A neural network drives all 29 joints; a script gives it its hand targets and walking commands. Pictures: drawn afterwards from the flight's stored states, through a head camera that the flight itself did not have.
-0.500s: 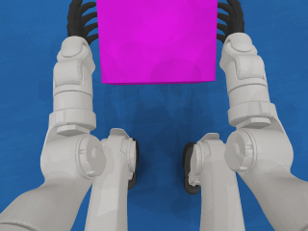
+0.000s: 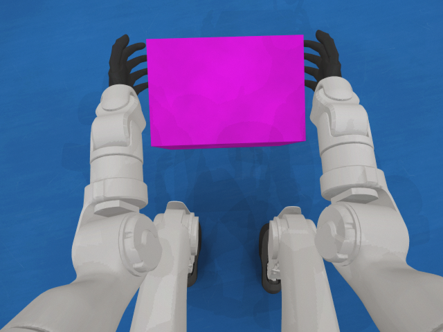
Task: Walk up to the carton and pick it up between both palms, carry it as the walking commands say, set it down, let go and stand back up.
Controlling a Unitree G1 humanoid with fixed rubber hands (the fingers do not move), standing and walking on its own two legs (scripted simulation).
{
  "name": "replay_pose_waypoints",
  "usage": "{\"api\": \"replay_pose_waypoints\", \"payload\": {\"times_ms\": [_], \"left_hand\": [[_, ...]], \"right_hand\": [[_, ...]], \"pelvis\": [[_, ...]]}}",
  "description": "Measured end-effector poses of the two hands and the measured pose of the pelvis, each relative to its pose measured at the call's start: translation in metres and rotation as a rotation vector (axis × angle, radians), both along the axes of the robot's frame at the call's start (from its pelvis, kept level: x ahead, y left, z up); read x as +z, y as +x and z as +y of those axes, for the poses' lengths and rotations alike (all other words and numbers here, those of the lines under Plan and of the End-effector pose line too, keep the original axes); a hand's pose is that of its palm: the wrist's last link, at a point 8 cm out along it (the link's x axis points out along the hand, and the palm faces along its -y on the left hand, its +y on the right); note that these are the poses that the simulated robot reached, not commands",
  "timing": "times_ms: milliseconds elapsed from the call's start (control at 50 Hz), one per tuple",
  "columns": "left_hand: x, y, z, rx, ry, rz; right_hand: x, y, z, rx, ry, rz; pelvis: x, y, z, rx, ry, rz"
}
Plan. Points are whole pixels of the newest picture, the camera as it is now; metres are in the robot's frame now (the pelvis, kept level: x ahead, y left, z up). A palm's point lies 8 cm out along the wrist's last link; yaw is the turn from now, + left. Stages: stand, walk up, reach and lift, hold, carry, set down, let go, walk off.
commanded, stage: reach and lift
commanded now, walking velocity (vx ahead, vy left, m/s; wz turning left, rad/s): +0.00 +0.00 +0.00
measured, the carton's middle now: (225, 102) +0.50 +0.03 -0.14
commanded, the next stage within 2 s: none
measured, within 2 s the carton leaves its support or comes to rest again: neither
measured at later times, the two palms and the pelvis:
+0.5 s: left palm (105, 77) +0.47 +0.19 +0.02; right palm (351, 68) +0.50 -0.14 +0.01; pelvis +0.02 +0.00 +0.06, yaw +0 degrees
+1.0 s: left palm (71, 63) +0.45 +0.18 +0.10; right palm (395, 51) +0.48 -0.14 +0.09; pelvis +0.04 -0.01 +0.14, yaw +0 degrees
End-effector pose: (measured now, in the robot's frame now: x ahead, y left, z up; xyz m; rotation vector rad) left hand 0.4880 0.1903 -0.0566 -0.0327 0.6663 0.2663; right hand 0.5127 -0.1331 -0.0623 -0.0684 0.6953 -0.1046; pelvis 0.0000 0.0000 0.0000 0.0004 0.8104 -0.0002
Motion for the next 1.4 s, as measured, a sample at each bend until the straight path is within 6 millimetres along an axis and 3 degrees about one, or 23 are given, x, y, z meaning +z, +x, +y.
{"api": "replay_pose_waypoints", "payload": {"times_ms": [640, 1400], "left_hand": [[0.099, -0.023, -0.006, -0.002, -0.005, 0.011], [0.215, -0.056, -0.010, -0.031, -0.026, 0.037]], "right_hand": [[0.098, -0.021, -0.006, -0.023, 0.011, 0.003], [0.216, -0.054, -0.016, 0.018, 0.042, 0.027]], "pelvis": [[0.082, 0.024, -0.003, -0.005, 0.006, -0.075], [0.196, 0.054, -0.008, -0.007, 0.007, -0.263]]}}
